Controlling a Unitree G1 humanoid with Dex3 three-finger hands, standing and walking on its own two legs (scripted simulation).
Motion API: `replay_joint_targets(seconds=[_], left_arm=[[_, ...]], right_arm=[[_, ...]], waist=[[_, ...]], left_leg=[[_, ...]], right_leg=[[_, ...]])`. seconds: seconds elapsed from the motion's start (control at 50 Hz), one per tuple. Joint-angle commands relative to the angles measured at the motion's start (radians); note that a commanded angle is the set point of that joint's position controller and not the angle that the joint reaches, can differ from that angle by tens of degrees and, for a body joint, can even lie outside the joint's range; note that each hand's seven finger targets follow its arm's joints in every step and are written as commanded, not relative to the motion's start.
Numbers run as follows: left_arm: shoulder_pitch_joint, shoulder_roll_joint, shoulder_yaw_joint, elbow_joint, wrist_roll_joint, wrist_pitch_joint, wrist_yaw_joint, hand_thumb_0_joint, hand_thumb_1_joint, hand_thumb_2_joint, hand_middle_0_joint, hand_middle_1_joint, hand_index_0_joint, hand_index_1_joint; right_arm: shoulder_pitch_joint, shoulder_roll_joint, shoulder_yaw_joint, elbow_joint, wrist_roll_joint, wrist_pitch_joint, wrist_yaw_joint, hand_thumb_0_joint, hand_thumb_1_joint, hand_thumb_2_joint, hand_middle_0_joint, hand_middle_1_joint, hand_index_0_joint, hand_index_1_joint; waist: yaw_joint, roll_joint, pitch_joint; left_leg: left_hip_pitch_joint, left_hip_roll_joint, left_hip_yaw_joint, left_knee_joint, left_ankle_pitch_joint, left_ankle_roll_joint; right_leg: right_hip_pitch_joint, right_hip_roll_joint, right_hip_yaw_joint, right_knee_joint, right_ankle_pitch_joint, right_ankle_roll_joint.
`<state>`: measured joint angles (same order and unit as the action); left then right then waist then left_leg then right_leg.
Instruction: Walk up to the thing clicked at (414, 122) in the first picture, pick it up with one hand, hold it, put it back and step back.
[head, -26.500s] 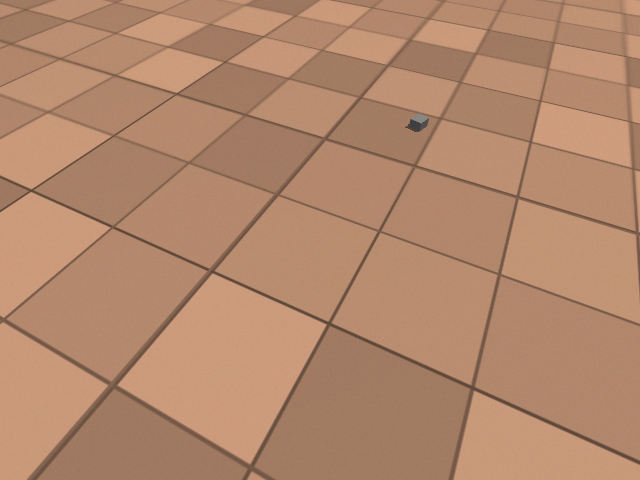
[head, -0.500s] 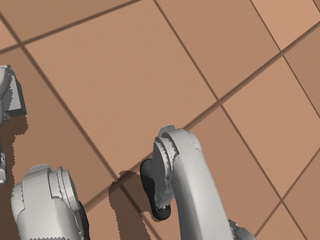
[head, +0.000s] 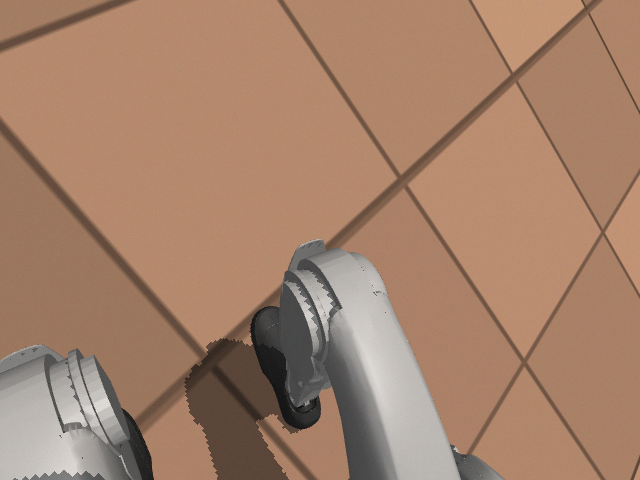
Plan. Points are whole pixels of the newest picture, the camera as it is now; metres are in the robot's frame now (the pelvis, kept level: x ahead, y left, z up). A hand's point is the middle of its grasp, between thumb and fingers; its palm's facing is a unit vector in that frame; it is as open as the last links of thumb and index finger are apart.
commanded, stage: rest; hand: left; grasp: from above
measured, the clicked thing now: out of the picture +0.49 +0.25 -0.26
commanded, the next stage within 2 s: open in 0.86 s
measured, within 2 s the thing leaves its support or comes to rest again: neither
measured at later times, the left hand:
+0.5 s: hand out of the picture +0.49 +0.25 -0.24, palm faces -0.44 -0.11 -0.89, open 11.1 cm
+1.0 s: hand out of the picture +0.49 +0.25 -0.25, palm faces -0.45 -0.10 -0.89, open 11.1 cm
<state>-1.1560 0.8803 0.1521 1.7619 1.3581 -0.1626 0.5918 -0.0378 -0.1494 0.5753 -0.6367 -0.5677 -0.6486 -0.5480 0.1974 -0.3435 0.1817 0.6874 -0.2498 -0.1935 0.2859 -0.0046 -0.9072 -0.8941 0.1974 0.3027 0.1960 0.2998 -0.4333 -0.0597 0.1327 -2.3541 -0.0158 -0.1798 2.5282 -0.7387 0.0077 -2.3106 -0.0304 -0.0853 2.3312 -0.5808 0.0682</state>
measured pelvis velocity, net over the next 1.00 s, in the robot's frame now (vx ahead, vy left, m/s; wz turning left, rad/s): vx -0.01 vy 0.00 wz -0.05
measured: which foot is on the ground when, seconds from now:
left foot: down 0.00-1.00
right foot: down 0.00-1.00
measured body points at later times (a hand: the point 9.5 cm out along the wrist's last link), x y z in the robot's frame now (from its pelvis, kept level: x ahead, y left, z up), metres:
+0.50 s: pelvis +0.00 +0.00 +0.00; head +0.29 +0.10 +0.33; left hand +0.51 +0.25 -0.19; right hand +0.00 -0.25 -0.05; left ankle +0.06 +0.12 -0.27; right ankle +0.13 -0.13 -0.27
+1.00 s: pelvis -0.01 +0.00 +0.00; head +0.29 +0.10 +0.32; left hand +0.51 +0.25 -0.20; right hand -0.01 -0.25 -0.04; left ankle +0.06 +0.12 -0.27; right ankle +0.13 -0.13 -0.27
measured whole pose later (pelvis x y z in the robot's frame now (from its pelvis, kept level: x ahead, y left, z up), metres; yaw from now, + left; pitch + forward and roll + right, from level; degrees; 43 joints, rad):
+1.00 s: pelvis -0.01 +0.00 +0.00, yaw -3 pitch +28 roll -15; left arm -1.21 1.00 0.06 1.85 1.32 -0.17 0.65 -0.04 -0.15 0.58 -0.64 -0.57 -0.65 -0.55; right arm 0.16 -0.38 0.31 0.63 -0.26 -0.27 0.31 0.00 -0.91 -0.90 0.20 0.30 0.19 0.30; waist -0.48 -0.12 0.22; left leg -2.33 -0.01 -0.23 2.54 -0.74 0.01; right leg -2.26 -0.01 -0.13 2.30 -0.56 0.08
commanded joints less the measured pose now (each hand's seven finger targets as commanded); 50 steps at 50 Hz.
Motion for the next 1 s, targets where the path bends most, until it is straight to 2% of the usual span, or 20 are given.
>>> replay_joint_targets(seconds=[0.0,0.06,0.1,0.16,0.3,0.42,0.44,0.5,0.52,0.54,0.56,0.58,0.66,0.7,0.74,0.84,0.88,0.92,0.94,0.98], left_arm=[[-0.327,0.209,0.002,-0.146,-0.006,-0.018,0.059,0.0,0.575,0.835,-0.974,-0.676,-0.98,-0.671],[-0.34,0.183,-0.028,-0.124,-0.004,-0.023,0.066,0.0,0.603,0.821,-0.989,-0.677,-1.0,-0.666],[-0.336,0.203,-0.017,-0.116,-0.004,-0.019,0.069,0.0,0.619,0.85,-1.01,-0.673,-1.013,-0.671],[-0.345,0.195,-0.034,-0.099,-0.008,-0.017,0.08,0.0,0.62,0.85,-1.007,-0.68,-1.012,-0.676],[-0.336,0.23,-0.032,-0.067,-0.003,-0.006,0.1,0.0,0.624,0.844,-1.02,-0.665,-1.019,-0.666],[-0.347,0.244,-0.016,-0.055,-0.001,0.007,0.114,0.0,0.636,0.836,-1.007,-0.687,-1.016,-0.678],[-0.348,0.229,-0.034,-0.051,-0.006,0.01,0.109,0.0,0.628,0.818,-0.998,-0.697,-1.013,-0.683],[-0.352,0.244,-0.033,-0.05,-0.02,0.011,0.106,0.0,0.618,0.832,-0.995,-0.699,-1.005,-0.689],[-0.351,0.268,-0.014,-0.055,-0.022,0.009,0.106,0.0,0.606,0.851,-1.004,-0.687,-1.003,-0.688],[-0.35,0.254,-0.033,-0.046,-0.023,0.009,0.1,0.0,0.621,0.835,-1.01,-0.687,-1.013,-0.685],[-0.35,0.257,-0.022,-0.054,-0.024,0.007,0.099,0.0,0.617,0.841,-1.003,-0.686,-1.007,-0.683],[-0.345,0.262,-0.035,-0.053,-0.027,0.007,0.097,0.0,0.621,0.814,-0.994,-0.688,-1.004,-0.678],[-0.337,0.269,-0.049,-0.064,-0.028,-0.001,0.088,0.0,0.624,0.801,-1.004,-0.693,-1.016,-0.682],[-0.34,0.276,-0.045,-0.051,-0.031,-0.004,0.087,0.0,0.638,0.817,-1.015,-0.674,-1.019,-0.671],[-0.327,0.252,-0.068,-0.041,-0.04,-0.006,0.083,0.0,0.626,0.85,-1.022,-0.676,-1.017,-0.682],[-0.333,0.282,-0.074,-0.029,-0.042,-0.014,0.089,0.0,0.632,0.815,-1.021,-0.669,-1.02,-0.671],[-0.332,0.283,-0.072,-0.026,-0.041,-0.016,0.092,0.0,0.627,0.789,-1.002,-0.672,-1.01,-0.665],[-0.324,0.253,-0.1,-0.016,-0.045,-0.017,0.086,0.0,0.624,0.803,-1.009,-0.668,-1.01,-0.668],[-0.332,0.271,-0.097,-0.029,-0.045,-0.019,0.09,0.0,0.624,0.808,-1.007,-0.675,-1.007,-0.676],[-0.339,0.286,-0.095,-0.042,-0.044,-0.017,0.094,0.0,0.464,0.899,-0.847,-0.69,-0.847,-0.716]], right_arm=[[0.227,-0.313,-0.086,0.024,0.007,-0.003,-0.011,0.0,-0.904,-0.898,0.2,0.3,0.2,0.3],[0.222,-0.326,-0.081,0.026,0.0,-0.014,-0.001,0.0,-0.905,-0.899,0.201,0.3,0.2,0.3],[0.228,-0.327,-0.068,0.024,-0.003,-0.018,0.003,0.0,-0.904,-0.899,0.201,0.3,0.2,0.3],[0.217,-0.335,-0.065,0.02,-0.007,-0.027,0.009,0.0,-0.903,-0.899,0.201,0.3,0.2,0.3],[0.186,-0.347,-0.045,0.009,-0.001,-0.045,0.017,0.0,-0.904,-0.9,0.201,0.3,0.2,0.3],[0.191,-0.36,-0.037,-0.004,-0.005,-0.05,0.026,0.0,-0.902,-0.9,0.201,0.3,0.2,0.3],[0.185,-0.362,-0.034,-0.016,-0.005,-0.055,0.029,0.0,-0.905,-0.901,0.201,0.3,0.2,0.3],[0.176,-0.365,-0.027,-0.009,-0.002,-0.067,0.029,0.0,-0.904,-0.901,0.201,0.3,0.2,0.3],[0.197,-0.366,-0.023,-0.008,-0.003,-0.065,0.03,0.0,-0.906,-0.902,0.201,0.3,0.2,0.3],[0.183,-0.364,-0.018,-0.011,-0.002,-0.068,0.03,0.0,-0.906,-0.902,0.201,0.3,0.2,0.3],[0.198,-0.364,-0.014,-0.018,-0.006,-0.069,0.032,0.0,-0.904,-0.902,0.201,0.3,0.2,0.3],[0.185,-0.373,-0.02,-0.013,-0.001,-0.069,0.029,0.0,-0.904,-0.902,0.201,0.3,0.2,0.3],[0.186,-0.375,-0.013,-0.02,0.0,-0.071,0.028,0.0,-0.909,-0.904,0.201,0.3,0.2,0.3],[0.195,-0.367,0.004,-0.019,0.001,-0.07,0.028,0.0,-0.904,-0.903,0.201,0.3,0.2,0.3],[0.187,-0.365,0.009,-0.02,-0.002,-0.072,0.026,0.0,-0.905,-0.903,0.201,0.3,0.2,0.3],[0.186,-0.378,0.016,-0.018,0.001,-0.071,0.017,0.0,-0.906,-0.904,0.201,0.3,0.2,0.3],[0.18,-0.377,0.026,-0.028,0.002,-0.07,0.015,0.0,-0.905,-0.904,0.201,0.3,0.2,0.3],[0.164,-0.371,0.03,-0.034,-0.001,-0.073,0.015,0.0,-0.905,-0.904,0.201,0.3,0.2,0.3],[0.159,-0.374,0.033,-0.036,0.002,-0.075,0.011,0.0,-0.906,-0.905,0.2,0.3,0.2,0.3],[0.163,-0.378,0.036,-0.042,0.001,-0.072,0.009,0.0,-0.897,-0.901,0.201,0.301,0.201,0.301]], waist=[[-0.051,0.484,-0.715],[-0.073,0.506,-0.677],[-0.081,0.496,-0.675],[-0.086,0.479,-0.655],[-0.08,0.492,-0.64],[-0.101,0.517,-0.632],[-0.109,0.514,-0.617],[-0.108,0.487,-0.59],[-0.11,0.496,-0.608],[-0.113,0.48,-0.595],[-0.119,0.473,-0.599],[-0.108,0.482,-0.607],[-0.11,0.507,-0.62],[-0.12,0.479,-0.604],[-0.125,0.452,-0.589],[-0.123,0.471,-0.579],[-0.125,0.475,-0.578],[-0.132,0.475,-0.541],[-0.127,0.465,-0.551],[-0.131,0.486,-0.564]], left_leg=[[0.502,0.005,0.091,-0.282,0.25,0.002],[0.506,0.01,0.08,-0.281,0.239,-0.003],[0.516,0.012,0.073,-0.28,0.26,-0.003],[0.496,0.011,0.077,-0.272,0.245,0.001],[0.497,0.017,0.057,-0.278,0.247,-0.004],[0.526,0.023,0.042,-0.291,0.267,-0.011],[0.51,0.02,0.053,-0.275,0.26,-0.006],[0.466,0.017,0.056,-0.267,0.216,0.002],[0.482,0.022,0.049,-0.278,0.241,0.0],[0.469,0.019,0.051,-0.269,0.217,0.002],[0.481,0.022,0.04,-0.278,0.24,0.0],[0.483,0.021,0.047,-0.273,0.224,0.0],[0.497,0.026,0.042,-0.275,0.248,-0.003],[0.478,0.025,0.035,-0.278,0.249,0.0],[0.47,0.024,0.043,-0.261,0.251,0.004],[0.472,0.029,0.034,-0.285,0.227,-0.002],[0.487,0.03,0.02,-0.292,0.237,-0.006],[0.471,0.031,0.022,-0.289,0.207,-0.006],[0.479,0.032,0.019,-0.287,0.212,-0.006],[0.486,0.032,0.022,-0.289,0.225,-0.006]], right_leg=[[0.431,0.05,-0.146,-0.173,0.211,-0.086],[0.397,0.051,-0.155,-0.159,0.207,-0.086],[0.402,0.05,-0.16,-0.162,0.222,-0.083],[0.418,0.055,-0.159,-0.168,0.221,-0.082],[0.418,0.058,-0.162,-0.159,0.225,-0.084],[0.411,0.057,-0.173,-0.156,0.238,-0.083],[0.423,0.06,-0.17,-0.159,0.241,-0.081],[0.42,0.058,-0.168,-0.17,0.206,-0.078],[0.434,0.059,-0.171,-0.175,0.222,-0.079],[0.435,0.058,-0.17,-0.17,0.208,-0.077],[0.434,0.056,-0.178,-0.173,0.223,-0.075],[0.439,0.062,-0.173,-0.177,0.21,-0.077],[0.471,0.066,-0.174,-0.17,0.234,-0.078],[0.462,0.064,-0.181,-0.175,0.229,-0.077],[0.473,0.066,-0.178,-0.182,0.238,-0.072],[0.473,0.072,-0.181,-0.19,0.213,-0.077],[0.462,0.065,-0.187,-0.185,0.221,-0.077],[0.452,0.065,-0.188,-0.183,0.204,-0.077],[0.454,0.064,-0.187,-0.187,0.211,-0.074],[0.478,0.067,-0.184,-0.188,0.224,-0.076]])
